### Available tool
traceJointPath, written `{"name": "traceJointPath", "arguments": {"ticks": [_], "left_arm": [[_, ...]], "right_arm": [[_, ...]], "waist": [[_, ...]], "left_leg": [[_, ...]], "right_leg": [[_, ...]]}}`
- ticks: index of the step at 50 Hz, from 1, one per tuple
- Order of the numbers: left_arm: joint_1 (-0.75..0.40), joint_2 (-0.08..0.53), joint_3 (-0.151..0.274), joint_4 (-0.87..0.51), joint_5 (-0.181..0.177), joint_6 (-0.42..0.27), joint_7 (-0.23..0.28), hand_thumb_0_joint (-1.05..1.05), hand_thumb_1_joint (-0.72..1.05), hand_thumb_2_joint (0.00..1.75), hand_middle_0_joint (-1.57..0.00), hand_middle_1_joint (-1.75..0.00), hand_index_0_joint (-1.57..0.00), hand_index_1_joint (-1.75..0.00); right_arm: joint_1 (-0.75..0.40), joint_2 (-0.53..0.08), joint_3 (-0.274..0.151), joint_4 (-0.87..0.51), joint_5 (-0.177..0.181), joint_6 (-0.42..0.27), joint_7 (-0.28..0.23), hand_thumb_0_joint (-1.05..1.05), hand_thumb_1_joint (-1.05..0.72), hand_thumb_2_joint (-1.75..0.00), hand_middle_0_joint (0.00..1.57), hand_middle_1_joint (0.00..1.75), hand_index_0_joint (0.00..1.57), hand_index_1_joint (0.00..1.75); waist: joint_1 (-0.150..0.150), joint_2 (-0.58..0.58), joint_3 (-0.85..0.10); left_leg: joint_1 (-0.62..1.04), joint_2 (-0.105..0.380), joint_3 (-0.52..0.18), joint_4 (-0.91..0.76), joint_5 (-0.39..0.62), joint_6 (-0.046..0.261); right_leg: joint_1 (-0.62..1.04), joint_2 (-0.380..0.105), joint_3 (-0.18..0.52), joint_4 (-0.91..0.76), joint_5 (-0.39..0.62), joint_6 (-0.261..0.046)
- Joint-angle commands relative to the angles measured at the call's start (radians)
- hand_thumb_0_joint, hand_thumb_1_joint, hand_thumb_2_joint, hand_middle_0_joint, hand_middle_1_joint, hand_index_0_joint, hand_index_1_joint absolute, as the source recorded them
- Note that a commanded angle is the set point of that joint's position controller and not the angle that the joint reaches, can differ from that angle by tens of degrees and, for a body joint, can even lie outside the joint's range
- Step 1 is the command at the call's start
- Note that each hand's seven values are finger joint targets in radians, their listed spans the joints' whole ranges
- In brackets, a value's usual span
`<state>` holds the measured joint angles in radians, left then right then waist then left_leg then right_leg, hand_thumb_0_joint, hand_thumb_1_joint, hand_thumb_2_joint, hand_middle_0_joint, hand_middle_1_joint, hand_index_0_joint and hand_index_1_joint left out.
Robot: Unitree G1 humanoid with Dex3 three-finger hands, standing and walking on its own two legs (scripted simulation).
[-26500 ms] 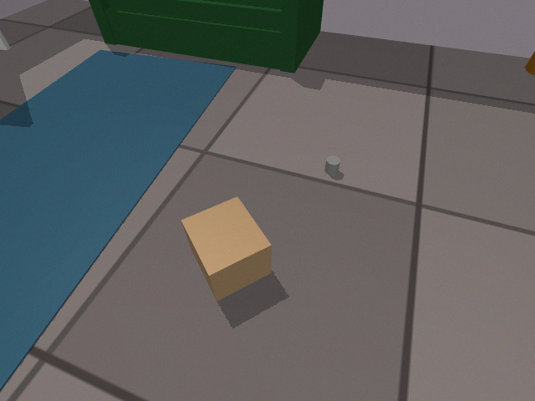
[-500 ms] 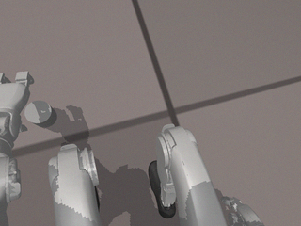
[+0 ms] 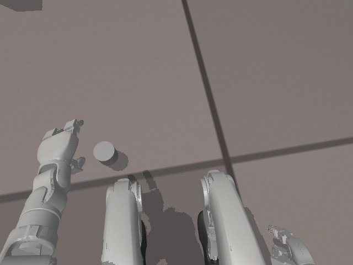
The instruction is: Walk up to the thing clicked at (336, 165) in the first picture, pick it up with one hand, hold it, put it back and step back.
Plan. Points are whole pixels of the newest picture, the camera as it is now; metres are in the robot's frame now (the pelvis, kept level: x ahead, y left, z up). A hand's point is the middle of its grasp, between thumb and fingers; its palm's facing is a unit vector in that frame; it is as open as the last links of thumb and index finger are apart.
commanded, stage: home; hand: left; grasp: from above
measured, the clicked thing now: (106, 153) +0.46 +0.24 -0.39
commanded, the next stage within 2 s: none
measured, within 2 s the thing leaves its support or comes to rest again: neither
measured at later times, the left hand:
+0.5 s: hand (38, 208) +0.25 +0.20 +0.10, palm faces -0.03 -0.91 -0.41, open 7.4 cm
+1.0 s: hand out of the picture +0.22 +0.20 +0.24, palm faces +0.15 -0.97 -0.21, open 7.4 cm
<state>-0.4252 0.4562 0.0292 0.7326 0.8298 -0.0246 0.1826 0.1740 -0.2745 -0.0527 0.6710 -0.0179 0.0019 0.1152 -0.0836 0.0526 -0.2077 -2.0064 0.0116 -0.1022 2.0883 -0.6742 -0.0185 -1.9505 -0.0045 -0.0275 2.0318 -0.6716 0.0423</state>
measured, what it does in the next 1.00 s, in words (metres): rises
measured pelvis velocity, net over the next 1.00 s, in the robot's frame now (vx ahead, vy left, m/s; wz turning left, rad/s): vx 0.07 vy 0.00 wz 0.09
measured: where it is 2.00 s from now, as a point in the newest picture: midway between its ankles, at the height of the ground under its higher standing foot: (175, 257)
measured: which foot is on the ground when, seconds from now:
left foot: down 0.00-1.00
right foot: down 0.00-1.00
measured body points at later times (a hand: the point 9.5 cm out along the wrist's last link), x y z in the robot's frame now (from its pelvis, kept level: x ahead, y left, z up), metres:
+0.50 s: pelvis +0.03 +0.00 +0.18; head +0.11 +0.02 +0.62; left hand +0.25 +0.25 +0.13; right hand +0.24 -0.23 +0.11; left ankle +0.08 +0.13 -0.40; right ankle +0.09 -0.14 -0.40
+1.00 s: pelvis +0.07 +0.00 +0.28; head +0.08 +0.01 +0.73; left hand +0.21 +0.25 +0.26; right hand +0.26 -0.23 +0.23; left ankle +0.08 +0.13 -0.40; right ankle +0.09 -0.14 -0.40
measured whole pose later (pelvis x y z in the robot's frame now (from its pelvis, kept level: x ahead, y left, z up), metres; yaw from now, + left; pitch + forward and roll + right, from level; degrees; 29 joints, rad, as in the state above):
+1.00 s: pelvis +0.07 +0.00 +0.28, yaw +5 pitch +10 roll -3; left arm 0.52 0.22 0.04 -0.15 -0.06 0.48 0.03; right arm 0.30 -0.22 0.02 0.50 0.02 -0.22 -0.18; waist -0.05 0.05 -0.19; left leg -0.71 0.03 -0.06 1.02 -0.48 -0.02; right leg -0.65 -0.02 -0.05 0.95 -0.47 0.03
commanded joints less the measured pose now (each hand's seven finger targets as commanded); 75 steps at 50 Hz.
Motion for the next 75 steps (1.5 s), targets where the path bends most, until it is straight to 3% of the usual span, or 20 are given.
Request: {"name": "traceJointPath", "arguments": {"ticks": [1, 4, 8, 10, 15, 16, 20, 21, 27, 33, 36, 40, 48, 49, 54, 75], "left_arm": [[-0.142, 0.174, 0.045, -0.345, -0.141, 0.032, -0.005, 0.0, 0.9, 0.9, -0.2, -0.3, -0.2, -0.3], [-0.044, 0.107, 0.004, -0.432, -0.23, 0.066, -0.033, 0.0, 0.9, 0.9, -0.2, -0.3, -0.2, -0.3], [0.121, 0.067, -0.008, -0.491, -0.35, 0.118, -0.063, 0.0, 0.9, 0.9, -0.2, -0.3, -0.2, -0.3], [0.168, 0.071, 0.007, -0.566, -0.405, 0.142, -0.07, 0.0, 0.9, 0.9, -0.2, -0.3, -0.2, -0.3], [0.322, 0.02, 0.008, -0.67, -0.528, 0.206, -0.077, 0.0, 0.9, 0.9, -0.2, -0.3, -0.2, -0.3], [0.333, 0.026, 0.024, -0.704, -0.551, 0.214, -0.077, 0.0, 0.9, 0.9, -0.2, -0.3, -0.2, -0.3], [0.46, -0.014, 0.029, -0.777, -0.659, 0.265, -0.073, 0.0, 0.9, 0.9, -0.2, -0.3, -0.2, -0.3], [0.492, -0.014, 0.04, -0.796, -0.687, 0.278, -0.071, 0.0, 0.9, 0.9, -0.2, -0.3, -0.2, -0.3], [0.661, -0.082, 0.037, -0.887, -0.783, 0.358, -0.078, 0.0, 0.9, 0.9, -0.2, -0.3, -0.2, -0.3], [0.818, -0.127, 0.064, -0.994, -0.872, 0.437, -0.087, 0.0, 0.9, 0.9, -0.2, -0.3, -0.2, -0.3], [0.85, -0.136, 0.066, -1.057, -0.893, 0.458, -0.097, 0.0, 0.9, 0.9, -0.2, -0.3, -0.2, -0.3], [0.921, -0.142, 0.073, -1.068, -0.895, 0.471, -0.116, 0.0, 0.9, 0.9, -0.2, -0.3, -0.2, -0.3], [0.891, -0.145, 0.054, -1.054, -0.881, 0.456, -0.159, 0.0, 0.9, 0.9, -0.2, -0.3, -0.2, -0.3], [0.886, -0.137, 0.069, -1.057, -0.883, 0.451, -0.162, 0.0, 0.9, 0.9, -0.2, -0.3, -0.2, -0.3], [0.882, -0.129, 0.064, -1.074, -0.877, 0.439, -0.165, 0.0, 0.9, 0.9, -0.2, -0.3, -0.2, -0.3], [0.894, -0.131, 0.069, -1.047, -0.874, 0.434, -0.155, 0.0, 0.9, 0.9, -0.2, -0.3, -0.2, -0.3]], "right_arm": [[0.047, -0.163, -0.063, -0.108, 0.017, -0.038, -0.054, 0.0, -0.9, -0.9, 0.2, 0.3, 0.2, 0.3], [0.012, -0.159, -0.062, -0.131, 0.024, -0.053, -0.08, 0.0, -0.9, -0.9, 0.2, 0.3, 0.2, 0.3], [-0.039, -0.149, -0.043, -0.155, 0.038, -0.086, -0.117, 0.0, -0.9, -0.9, 0.2, 0.3, 0.2, 0.3], [-0.063, -0.14, -0.033, -0.177, 0.043, -0.097, -0.131, 0.0, -0.9, -0.9, 0.2, 0.3, 0.2, 0.3], [-0.086, -0.118, -0.008, -0.208, 0.057, -0.126, -0.164, 0.0, -0.9, -0.9, 0.2, 0.3, 0.2, 0.3], [-0.081, -0.117, -0.008, -0.217, 0.058, -0.131, -0.17, 0.0, -0.9, -0.9, 0.2, 0.3, 0.2, 0.3], [-0.053, -0.091, 0.007, -0.239, 0.058, -0.148, -0.19, 0.0, -0.9, -0.9, 0.2, 0.3, 0.2, 0.3], [-0.045, -0.086, 0.012, -0.245, 0.058, -0.151, -0.195, 0.0, -0.9, -0.9, 0.2, 0.3, 0.2, 0.3], [0.007, -0.067, 0.03, -0.272, 0.058, -0.176, -0.238, 0.0, -0.9, -0.9, 0.2, 0.3, 0.2, 0.3], [0.059, -0.052, 0.049, -0.301, 0.056, -0.206, -0.283, 0.0, -0.9, -0.9, 0.2, 0.3, 0.2, 0.3], [0.064, -0.045, 0.052, -0.311, 0.052, -0.228, -0.302, 0.0, -0.9, -0.9, 0.2, 0.3, 0.2, 0.3], [0.072, -0.045, 0.049, -0.321, 0.044, -0.252, -0.316, 0.0, -0.9, -0.9, 0.2, 0.3, 0.2, 0.3], [0.056, -0.06, 0.034, -0.314, 0.028, -0.29, -0.314, 0.0, -0.9, -0.9, 0.2, 0.3, 0.2, 0.3], [0.055, -0.061, 0.032, -0.313, 0.026, -0.294, -0.313, 0.0, -0.9, -0.9, 0.2, 0.3, 0.2, 0.3], [0.054, -0.067, 0.03, -0.306, 0.025, -0.305, -0.31, 0.0, -0.9, -0.9, 0.2, 0.3, 0.2, 0.3], [0.041, -0.066, 0.033, -0.29, 0.022, -0.316, -0.318, 0.0, -0.9, -0.9, 0.2, 0.3, 0.2, 0.3]], "waist": [[0.0, 0.078, -0.536], [0.001, 0.075, -0.503], [0.005, 0.052, -0.403], [0.011, 0.055, -0.394], [0.005, 0.057, -0.336], [0.01, 0.065, -0.336], [-0.001, 0.047, -0.317], [0.013, 0.046, -0.3], [0.012, 0.038, -0.241], [0.027, 0.015, -0.151], [0.027, 0.021, -0.11], [0.033, -0.009, -0.056], [0.028, -0.016, 0.028], [0.034, -0.009, 0.026], [0.038, 0.012, -0.027], [0.046, -0.027, -0.022]], "left_leg": [[0.52, -0.016, 0.045, -0.397, 0.057, 0.045], [0.598, -0.009, 0.045, -0.468, 0.023, 0.042], [0.668, -0.004, 0.028, -0.58, -0.033, 0.04], [0.714, -0.004, 0.029, -0.63, -0.043, 0.041], [0.835, -0.004, 0.026, -0.739, -0.009, 0.038], [0.865, -0.004, 0.024, -0.762, -0.004, 0.038], [0.97, -0.006, 0.032, -0.84, 0.098, 0.037], [0.996, -0.005, 0.032, -0.866, 0.105, 0.036], [1.163, -0.001, 0.024, -1.007, 0.236, 0.027], [1.295, -0.004, 0.029, -1.139, 0.331, 0.023], [1.336, -0.007, 0.047, -1.177, 0.351, 0.025], [1.36, -0.012, 0.051, -1.204, 0.39, 0.03], [1.373, -0.013, 0.06, -1.258, 0.317, 0.03], [1.376, -0.013, 0.06, -1.259, 0.317, 0.029], [1.425, -0.012, 0.061, -1.249, 0.403, 0.025], [1.41, -0.013, 0.066, -1.247, 0.369, 0.031]], "right_leg": [[0.425, 0.025, -0.043, -0.368, 0.136, -0.067], [0.47, 0.025, -0.036, -0.44, 0.1, -0.066], [0.539, 0.023, -0.028, -0.532, 0.054, -0.063], [0.598, 0.024, -0.019, -0.585, 0.041, -0.063], [0.699, 0.02, -0.01, -0.683, 0.07, -0.06], [0.72, 0.019, -0.008, -0.704, 0.072, -0.061], [0.864, 0.018, -0.005, -0.807, 0.15, -0.058], [0.895, 0.017, -0.003, -0.834, 0.154, -0.058], [1.063, 0.022, -0.012, -0.966, 0.258, -0.057], [1.231, 0.027, -0.03, -1.118, 0.342, -0.049], [1.276, 0.029, -0.034, -1.173, 0.358, -0.046], [1.315, 0.028, -0.041, -1.215, 0.385, -0.044], [1.302, 0.029, -0.054, -1.253, 0.304, -0.038], [1.308, 0.027, -0.054, -1.255, 0.303, -0.038], [1.338, 0.028, -0.051, -1.234, 0.382, -0.041], [1.35, 0.024, -0.043, -1.253, 0.361, -0.037]]}}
